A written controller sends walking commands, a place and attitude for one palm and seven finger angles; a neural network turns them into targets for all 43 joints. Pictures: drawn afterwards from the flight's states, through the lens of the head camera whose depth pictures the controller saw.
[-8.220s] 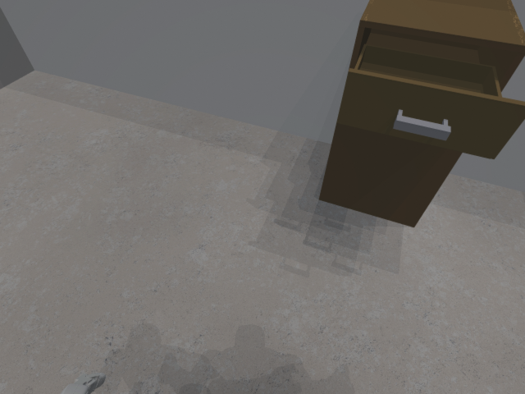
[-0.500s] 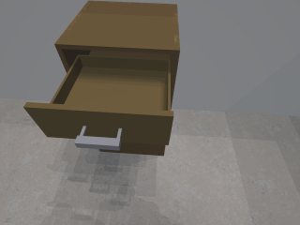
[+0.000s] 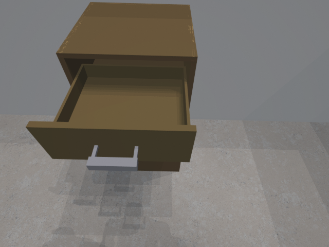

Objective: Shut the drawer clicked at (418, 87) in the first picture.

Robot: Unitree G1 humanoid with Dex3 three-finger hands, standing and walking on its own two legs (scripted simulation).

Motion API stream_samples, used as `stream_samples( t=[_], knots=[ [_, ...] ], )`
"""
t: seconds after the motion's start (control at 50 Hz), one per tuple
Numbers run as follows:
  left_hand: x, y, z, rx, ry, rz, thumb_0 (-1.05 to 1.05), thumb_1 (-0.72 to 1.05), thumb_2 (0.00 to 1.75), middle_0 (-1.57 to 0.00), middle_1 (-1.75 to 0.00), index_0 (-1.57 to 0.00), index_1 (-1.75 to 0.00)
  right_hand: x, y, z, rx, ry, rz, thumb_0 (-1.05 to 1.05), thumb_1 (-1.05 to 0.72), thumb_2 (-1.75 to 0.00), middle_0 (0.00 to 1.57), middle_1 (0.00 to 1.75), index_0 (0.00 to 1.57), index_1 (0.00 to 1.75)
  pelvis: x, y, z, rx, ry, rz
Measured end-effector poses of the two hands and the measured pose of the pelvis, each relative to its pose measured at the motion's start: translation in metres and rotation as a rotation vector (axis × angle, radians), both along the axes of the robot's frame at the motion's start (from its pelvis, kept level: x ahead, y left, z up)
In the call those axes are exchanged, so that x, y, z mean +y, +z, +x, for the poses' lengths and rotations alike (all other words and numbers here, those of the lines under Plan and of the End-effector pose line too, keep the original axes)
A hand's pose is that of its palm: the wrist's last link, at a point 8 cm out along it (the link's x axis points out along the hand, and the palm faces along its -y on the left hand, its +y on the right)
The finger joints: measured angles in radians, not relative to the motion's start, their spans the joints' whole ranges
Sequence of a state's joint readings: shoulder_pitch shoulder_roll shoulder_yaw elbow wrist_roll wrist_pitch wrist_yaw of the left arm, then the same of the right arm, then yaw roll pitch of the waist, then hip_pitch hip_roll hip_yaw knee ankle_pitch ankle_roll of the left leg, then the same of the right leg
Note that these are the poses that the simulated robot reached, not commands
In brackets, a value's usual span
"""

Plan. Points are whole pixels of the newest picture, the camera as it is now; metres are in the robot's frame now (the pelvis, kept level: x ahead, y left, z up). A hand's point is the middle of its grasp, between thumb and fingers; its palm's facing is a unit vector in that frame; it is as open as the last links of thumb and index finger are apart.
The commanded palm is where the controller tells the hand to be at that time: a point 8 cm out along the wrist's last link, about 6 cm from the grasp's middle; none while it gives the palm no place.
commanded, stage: look again from close up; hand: left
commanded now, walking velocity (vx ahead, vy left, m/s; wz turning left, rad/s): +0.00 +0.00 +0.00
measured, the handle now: (114, 156) +0.34 +0.16 +0.00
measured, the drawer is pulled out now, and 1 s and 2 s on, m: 0.30 0.30 0.30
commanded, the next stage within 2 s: shuffle to correct the standing spot in 0.52 s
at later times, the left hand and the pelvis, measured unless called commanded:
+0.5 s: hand out of the picture +0.00 +0.13 -0.17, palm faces +0.02 -0.98 -0.19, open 7.3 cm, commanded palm none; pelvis +0.00 -0.04 +0.00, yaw +0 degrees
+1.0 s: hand out of the picture -0.01 +0.11 -0.18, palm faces +0.06 -0.99 -0.15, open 7.3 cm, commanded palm none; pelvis +0.03 -0.05 -0.01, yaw +1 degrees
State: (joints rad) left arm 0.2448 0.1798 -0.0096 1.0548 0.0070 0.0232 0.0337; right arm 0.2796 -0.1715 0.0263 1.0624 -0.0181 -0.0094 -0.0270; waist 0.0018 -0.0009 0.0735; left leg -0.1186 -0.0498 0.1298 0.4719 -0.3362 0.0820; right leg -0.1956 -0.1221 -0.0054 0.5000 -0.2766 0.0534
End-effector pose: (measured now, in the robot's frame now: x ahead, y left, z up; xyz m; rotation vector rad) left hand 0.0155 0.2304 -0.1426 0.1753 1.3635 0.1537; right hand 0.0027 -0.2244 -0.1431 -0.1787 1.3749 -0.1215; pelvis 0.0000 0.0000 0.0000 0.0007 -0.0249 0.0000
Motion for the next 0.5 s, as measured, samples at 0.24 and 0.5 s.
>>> stream_samples(
  t=[0.24,0.5],
  knots=[
    [-0.024,0.000,-0.006,0.028,0.012,-0.013,0.00,0.92,0.90,-0.20,-0.30,-0.20,-0.30,-0.007,-0.002,-0.005,0.026,-0.023,0.020,0.00,-0.91,-0.90,0.20,0.30,0.20,0.30,-0.016,0.001,0.004,-0.002,0.001,0.003],
    [-0.048,0.003,-0.021,0.044,0.025,-0.021,0.00,0.92,0.90,-0.20,-0.30,-0.20,-0.30,-0.030,0.000,-0.001,0.018,-0.019,0.017,0.00,-0.91,-0.90,0.20,0.30,0.20,0.30,-0.036,0.005,0.001,-0.001,0.005,0.005]
  ],
)
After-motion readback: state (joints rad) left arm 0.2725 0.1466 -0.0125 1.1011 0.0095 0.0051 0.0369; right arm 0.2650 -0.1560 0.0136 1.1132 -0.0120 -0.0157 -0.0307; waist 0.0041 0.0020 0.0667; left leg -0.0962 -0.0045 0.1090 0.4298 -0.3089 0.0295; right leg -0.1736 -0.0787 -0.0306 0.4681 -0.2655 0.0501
